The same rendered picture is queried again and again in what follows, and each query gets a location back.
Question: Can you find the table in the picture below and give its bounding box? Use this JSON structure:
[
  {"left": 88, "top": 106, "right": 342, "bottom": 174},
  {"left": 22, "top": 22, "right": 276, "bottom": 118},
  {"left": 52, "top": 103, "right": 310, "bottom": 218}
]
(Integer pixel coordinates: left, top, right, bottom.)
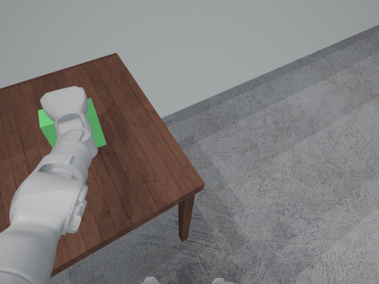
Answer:
[{"left": 0, "top": 53, "right": 205, "bottom": 277}]

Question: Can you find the sponge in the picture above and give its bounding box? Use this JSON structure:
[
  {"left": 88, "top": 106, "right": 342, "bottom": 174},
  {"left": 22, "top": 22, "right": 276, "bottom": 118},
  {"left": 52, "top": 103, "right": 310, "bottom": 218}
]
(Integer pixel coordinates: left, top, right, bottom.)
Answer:
[{"left": 38, "top": 98, "right": 106, "bottom": 148}]

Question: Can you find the robot left upper arm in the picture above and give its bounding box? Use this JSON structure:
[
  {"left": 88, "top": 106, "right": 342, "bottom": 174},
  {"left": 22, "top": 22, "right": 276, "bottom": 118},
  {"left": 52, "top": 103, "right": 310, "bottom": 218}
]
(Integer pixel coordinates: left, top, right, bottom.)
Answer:
[{"left": 0, "top": 172, "right": 88, "bottom": 284}]

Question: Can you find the left robot forearm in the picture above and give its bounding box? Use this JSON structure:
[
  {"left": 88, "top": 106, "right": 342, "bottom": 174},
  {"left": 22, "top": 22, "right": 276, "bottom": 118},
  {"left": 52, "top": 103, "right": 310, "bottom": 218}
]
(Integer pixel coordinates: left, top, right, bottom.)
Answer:
[{"left": 9, "top": 111, "right": 98, "bottom": 224}]

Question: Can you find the left robot hand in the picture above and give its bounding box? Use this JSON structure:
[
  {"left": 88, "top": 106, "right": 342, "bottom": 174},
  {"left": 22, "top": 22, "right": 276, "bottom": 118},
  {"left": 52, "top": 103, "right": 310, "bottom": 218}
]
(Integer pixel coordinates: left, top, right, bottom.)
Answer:
[{"left": 40, "top": 86, "right": 88, "bottom": 121}]

